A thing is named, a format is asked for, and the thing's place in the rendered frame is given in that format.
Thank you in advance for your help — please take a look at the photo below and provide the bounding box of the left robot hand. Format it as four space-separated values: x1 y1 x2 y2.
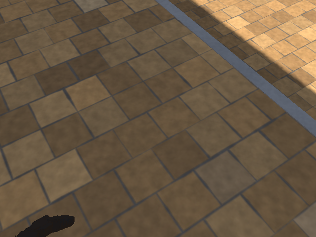
15 215 75 237

